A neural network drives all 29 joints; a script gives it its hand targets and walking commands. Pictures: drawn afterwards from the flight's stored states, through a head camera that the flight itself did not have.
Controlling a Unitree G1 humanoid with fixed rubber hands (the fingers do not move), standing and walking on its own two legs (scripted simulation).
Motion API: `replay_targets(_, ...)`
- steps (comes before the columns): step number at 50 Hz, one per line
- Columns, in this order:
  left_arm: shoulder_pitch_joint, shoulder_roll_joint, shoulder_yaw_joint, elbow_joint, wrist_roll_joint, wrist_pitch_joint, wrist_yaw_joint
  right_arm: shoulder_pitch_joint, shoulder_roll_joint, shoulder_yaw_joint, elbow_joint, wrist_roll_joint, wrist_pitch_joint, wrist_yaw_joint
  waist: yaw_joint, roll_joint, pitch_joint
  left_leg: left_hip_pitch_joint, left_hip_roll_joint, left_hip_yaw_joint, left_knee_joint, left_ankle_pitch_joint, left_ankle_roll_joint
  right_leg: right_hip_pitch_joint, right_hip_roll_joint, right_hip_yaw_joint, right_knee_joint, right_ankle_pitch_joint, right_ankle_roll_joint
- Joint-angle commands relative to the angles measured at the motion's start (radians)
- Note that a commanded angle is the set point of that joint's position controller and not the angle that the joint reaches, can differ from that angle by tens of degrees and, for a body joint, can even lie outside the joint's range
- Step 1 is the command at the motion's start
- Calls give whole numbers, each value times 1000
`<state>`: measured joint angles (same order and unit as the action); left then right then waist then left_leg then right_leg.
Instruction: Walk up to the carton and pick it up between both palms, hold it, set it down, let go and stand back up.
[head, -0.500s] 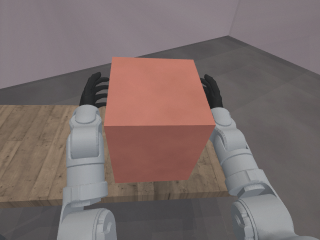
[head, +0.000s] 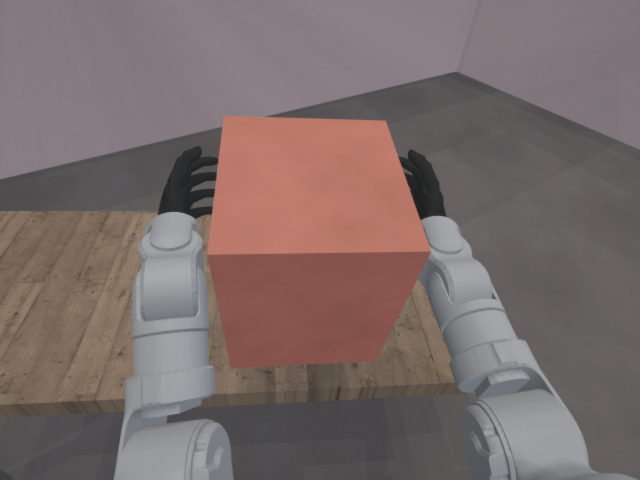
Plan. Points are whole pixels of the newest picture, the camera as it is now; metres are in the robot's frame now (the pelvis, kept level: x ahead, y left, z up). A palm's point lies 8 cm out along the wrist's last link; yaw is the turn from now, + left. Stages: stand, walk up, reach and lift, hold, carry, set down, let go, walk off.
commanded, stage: hold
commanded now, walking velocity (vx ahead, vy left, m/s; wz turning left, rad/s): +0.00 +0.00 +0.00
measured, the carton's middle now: (305, 248) +0.37 +0.01 +0.12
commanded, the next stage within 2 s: none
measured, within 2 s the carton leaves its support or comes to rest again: neither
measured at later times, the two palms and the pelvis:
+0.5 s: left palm (172, 216) +0.36 +0.16 +0.19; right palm (422, 219) +0.36 -0.13 +0.18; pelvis +0.00 +0.01 +0.00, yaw +0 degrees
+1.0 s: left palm (178, 215) +0.36 +0.15 +0.19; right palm (426, 217) +0.36 -0.14 +0.18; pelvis +0.00 +0.00 +0.00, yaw +0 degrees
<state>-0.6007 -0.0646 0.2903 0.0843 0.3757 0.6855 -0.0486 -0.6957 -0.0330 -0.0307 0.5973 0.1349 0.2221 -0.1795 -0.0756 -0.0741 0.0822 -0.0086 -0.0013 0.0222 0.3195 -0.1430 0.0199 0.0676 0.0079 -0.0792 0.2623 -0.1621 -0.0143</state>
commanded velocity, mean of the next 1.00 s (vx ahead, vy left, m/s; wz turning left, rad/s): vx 0.00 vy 0.00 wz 0.00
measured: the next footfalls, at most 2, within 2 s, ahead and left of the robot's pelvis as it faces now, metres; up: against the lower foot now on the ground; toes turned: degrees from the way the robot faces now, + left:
none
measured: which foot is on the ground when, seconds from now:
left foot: down 0.00-1.00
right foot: down 0.00-1.00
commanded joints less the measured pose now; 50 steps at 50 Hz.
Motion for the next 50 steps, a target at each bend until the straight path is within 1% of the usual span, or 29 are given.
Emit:
replay_targets(1,-539,-469,-427,-31,-139,-38,-126,-643,533,307,-280,43,-64,79,-8,74,-364,133,-18,21,-18,185,-20,4,28,-25,-23,159,59)
replay_targets(8,-540,-469,-426,-29,-138,-38,-125,-645,531,303,-277,42,-65,81,-7,76,-365,135,-16,21,-18,186,-20,0,29,-26,-23,152,57)
replay_targets(9,-505,-472,-423,-53,-147,-38,-128,-603,559,327,-306,41,-61,75,-15,64,-384,126,-23,21,-16,201,-3,43,22,-13,-23,200,52)
replay_targets(10,-511,-473,-432,-91,-144,-38,-126,-611,569,340,-329,49,-60,70,-10,65,-419,133,-26,20,-9,227,-3,62,21,-5,-12,243,57)
replay_targets(11,-515,-467,-419,-72,-141,-34,-126,-617,565,346,-319,48,-54,64,-7,59,-414,118,-30,22,-12,210,-2,78,22,-3,-8,246,63)
replay_targets(13,-507,-482,-443,-103,-156,-34,-124,-614,570,368,-370,67,-58,56,-14,70,-442,126,-32,11,-7,240,-7,96,20,-2,-2,294,63)
replay_targets(15,-503,-474,-447,-83,-143,-27,-120,-595,556,355,-321,58,-48,61,-17,79,-358,110,-26,13,-22,215,-14,63,26,-9,-12,218,55)
replay_targets(18,-502,-460,-393,-23,-113,-7,-133,-593,542,306,-268,27,-37,72,-3,74,-263,72,-18,23,-56,75,-1,11,18,-13,-35,72,48)
replay_targets(20,-520,-461,-392,-35,-111,-6,-134,-594,541,283,-248,15,-37,80,-13,81,-240,55,-14,23,-80,26,1,5,22,-20,-41,27,43)
replay_targets(21,-542,-472,-397,-41,-120,-10,-133,-597,545,274,-248,6,-40,85,-11,77,-245,41,-7,23,-78,39,0,-3,23,-22,-31,30,40)
replay_targets(23,-556,-495,-431,-64,-139,-15,-129,-644,547,291,-298,29,-55,89,-13,105,-325,86,-8,16,-52,125,-11,18,30,-22,-20,86,35)
replay_targets(24,-535,-481,-417,-35,-130,-16,-126,-642,548,290,-290,26,-55,85,-6,85,-314,88,-10,20,-42,150,-7,21,31,-18,-21,113,38)
replay_targets(26,-535,-487,-424,-33,-135,-21,-126,-652,546,298,-310,28,-62,81,-15,85,-346,121,-4,8,-27,174,-11,20,27,-19,-15,115,38)
replay_targets(27,-523,-485,-416,-42,-134,-22,-123,-646,549,313,-313,31,-62,81,-1,75,-350,120,-7,13,-25,199,-12,25,37,-26,-17,135,44)
replay_targets(29,-522,-493,-436,-64,-147,-26,-120,-638,557,321,-329,35,-64,78,-12,73,-395,144,-14,14,-18,209,-16,27,38,-24,-11,158,41)
replay_targets(30,-532,-483,-437,-79,-154,-30,-118,-652,552,334,-339,39,-66,77,-4,67,-406,138,-12,9,-16,204,-12,28,36,-24,-13,157,39)
replay_targets(31,-515,-468,-429,-53,-143,-27,-117,-618,550,331,-305,36,-55,76,-12,55,-372,131,-15,17,-20,189,-9,21,32,-19,-18,158,43)
replay_targets(32,-508,-465,-409,-24,-137,-24,-122,-629,546,327,-302,29,-53,74,-1,51,-370,122,-16,17,-28,166,-3,29,29,-16,-19,141,48)
replay_targets(33,-503,-471,-404,-45,-133,-22,-123,-630,539,322,-313,33,-54,76,0,52,-361,116,-13,16,-36,154,-4,34,32,-17,-23,126,44)
replay_targets(34,-499,-466,-398,-22,-118,-17,-125,-626,540,311,-305,25,-53,77,-5,65,-345,106,-14,23,-36,141,-3,32,25,-13,-26,119,46)
replay_targets(36,-505,-460,-408,-50,-125,-13,-127,-592,540,309,-287,23,-50,80,-12,71,-332,105,-7,16,-44,151,-8,17,27,-19,-24,107,42)
replay_targets(40,-534,-482,-455,-105,-147,-24,-124,-593,543,318,-313,44,-54,75,-30,112,-379,134,-17,15,-9,221,-26,35,24,-14,-14,186,43)
replay_targets(41,-533,-479,-450,-95,-145,-27,-125,-589,549,319,-309,42,-55,74,-36,103,-354,132,-16,14,-11,216,-25,29,26,-12,-14,183,43)
replay_targets(43,-498,-475,-437,-82,-134,-20,-124,-594,542,327,-317,43,-54,75,-18,95,-344,131,-16,11,-18,219,-21,29,29,-18,-17,178,47)
replay_targets(44,-496,-479,-446,-89,-131,-18,-125,-580,537,322,-313,40,-53,73,-27,99,-335,136,-11,10,-15,222,-25,25,32,-15,-14,177,43)
replay_targets(45,-483,-480,-454,-114,-138,-20,-125,-581,553,345,-353,52,-58,69,-16,86,-377,133,-18,13,-8,250,-25,45,32,-19,-7,219,47)
replay_targets(48,-465,-472,-452,-114,-131,-17,-125,-580,542,364,-361,67,-54,64,-9,93,-376,144,-18,18,0,293,-26,61,35,-17,-5,240,51)
replay_targets(49,-501,-438,-431,-44,-114,-10,-125,-614,487,320,-268,60,-42,76,-1,98,-267,134,0,10,-23,223,-40,-26,40,-44,-25,115,46)
replay_targets(50,-505,-453,-421,-49,-111,-7,-128,-606,498,311,-274,47,-48,86,-2,80,-261,127,0,24,-38,179,-31,-41,37,-41,-36,66,42)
